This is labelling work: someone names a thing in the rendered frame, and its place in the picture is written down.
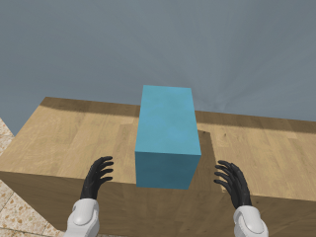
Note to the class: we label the right robot forearm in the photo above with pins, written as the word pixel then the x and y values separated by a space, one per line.
pixel 248 222

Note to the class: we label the left robot hand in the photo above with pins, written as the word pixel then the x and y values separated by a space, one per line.
pixel 93 180

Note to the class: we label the carton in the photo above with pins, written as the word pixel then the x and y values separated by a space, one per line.
pixel 167 149

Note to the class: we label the right robot hand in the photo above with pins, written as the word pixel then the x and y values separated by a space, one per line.
pixel 236 184

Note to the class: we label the left robot forearm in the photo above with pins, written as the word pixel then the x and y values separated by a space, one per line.
pixel 84 219

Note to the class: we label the pedestal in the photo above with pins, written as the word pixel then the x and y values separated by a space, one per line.
pixel 47 162

